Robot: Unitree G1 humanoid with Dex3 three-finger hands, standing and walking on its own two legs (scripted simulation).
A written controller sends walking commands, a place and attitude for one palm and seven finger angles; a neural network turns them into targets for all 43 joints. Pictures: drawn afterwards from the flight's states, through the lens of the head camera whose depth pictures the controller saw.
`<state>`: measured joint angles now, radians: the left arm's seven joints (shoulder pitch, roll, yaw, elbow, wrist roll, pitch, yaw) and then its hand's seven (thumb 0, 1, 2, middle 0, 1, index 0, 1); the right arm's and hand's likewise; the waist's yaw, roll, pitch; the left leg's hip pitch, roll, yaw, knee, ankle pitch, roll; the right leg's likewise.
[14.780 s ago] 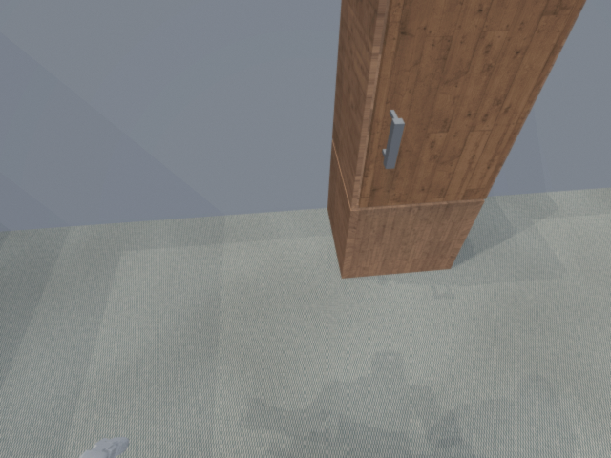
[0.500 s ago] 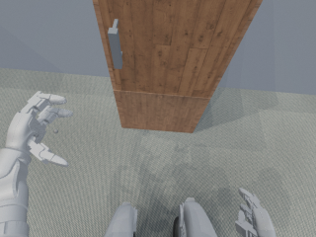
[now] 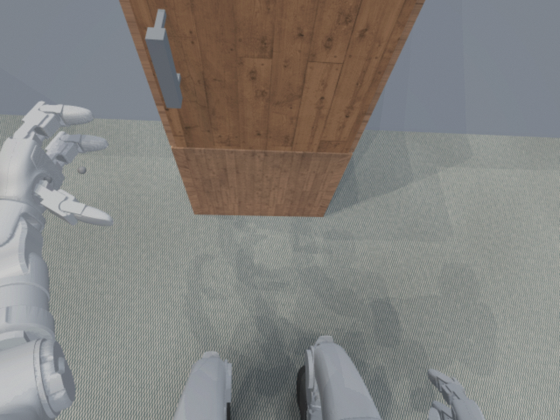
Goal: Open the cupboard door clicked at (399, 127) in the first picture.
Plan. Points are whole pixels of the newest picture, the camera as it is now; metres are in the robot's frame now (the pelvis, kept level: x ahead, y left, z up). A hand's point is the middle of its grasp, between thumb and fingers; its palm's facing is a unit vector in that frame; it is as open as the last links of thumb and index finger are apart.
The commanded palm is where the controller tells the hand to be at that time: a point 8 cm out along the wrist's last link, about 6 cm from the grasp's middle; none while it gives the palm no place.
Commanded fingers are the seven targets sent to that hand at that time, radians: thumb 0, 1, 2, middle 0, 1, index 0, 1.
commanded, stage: move the hooked fingers beside the handle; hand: left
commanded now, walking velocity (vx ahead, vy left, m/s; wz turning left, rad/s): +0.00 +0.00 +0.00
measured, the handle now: (168, 61) +0.64 +0.17 +0.04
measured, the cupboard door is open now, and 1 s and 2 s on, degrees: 0 0 0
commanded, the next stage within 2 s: slide the fingers in behind the handle in 1.86 s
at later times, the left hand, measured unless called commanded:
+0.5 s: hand (114, 113) +0.53 +0.23 +0.05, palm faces -0.05 -1.00 -0.05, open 13.9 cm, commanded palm +0.52 +0.27 +0.05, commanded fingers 0.00 -0.50 0.30 -0.30 -1.20 -0.30 -1.20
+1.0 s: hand (130, 91) +0.59 +0.22 +0.03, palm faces -0.05 -1.00 -0.07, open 13.9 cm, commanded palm +0.57 +0.25 +0.04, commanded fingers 0.00 -0.50 0.30 -0.30 -1.20 -0.30 -1.20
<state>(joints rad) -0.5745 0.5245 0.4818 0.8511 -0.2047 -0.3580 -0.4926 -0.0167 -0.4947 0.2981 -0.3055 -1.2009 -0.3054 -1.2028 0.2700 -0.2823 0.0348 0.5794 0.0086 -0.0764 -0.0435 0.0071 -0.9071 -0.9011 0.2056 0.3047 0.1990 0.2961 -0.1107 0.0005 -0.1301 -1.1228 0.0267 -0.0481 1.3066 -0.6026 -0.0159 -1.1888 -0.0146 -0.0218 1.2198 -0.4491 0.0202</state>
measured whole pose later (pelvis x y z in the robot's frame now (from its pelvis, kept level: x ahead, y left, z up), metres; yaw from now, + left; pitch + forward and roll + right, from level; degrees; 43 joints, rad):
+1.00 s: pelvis +0.00 +0.01 -0.02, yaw -3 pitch +34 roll -5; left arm -1.12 0.82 0.55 1.20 0.03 -0.29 -0.39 -0.02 -0.49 0.30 -0.30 -1.20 -0.30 -1.20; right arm 0.38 -0.27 0.10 0.55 -0.05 0.12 0.02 0.00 -0.91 -0.90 0.21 0.30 0.20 0.30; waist -0.29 0.04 -0.09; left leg -1.37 0.05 -0.06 1.39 -0.61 0.00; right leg -1.42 0.01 -0.03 1.25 -0.42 0.03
